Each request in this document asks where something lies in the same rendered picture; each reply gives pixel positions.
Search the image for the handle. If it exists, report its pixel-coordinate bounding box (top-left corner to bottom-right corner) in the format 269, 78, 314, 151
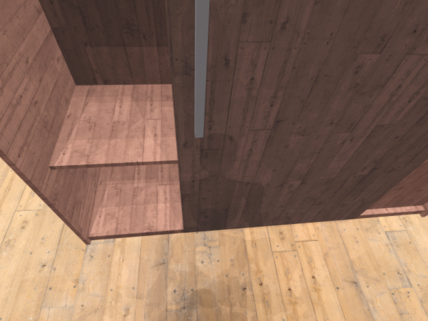
195, 0, 210, 138

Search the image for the wardrobe door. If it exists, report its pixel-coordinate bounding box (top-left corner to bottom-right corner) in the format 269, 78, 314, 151
368, 159, 428, 209
165, 0, 428, 233

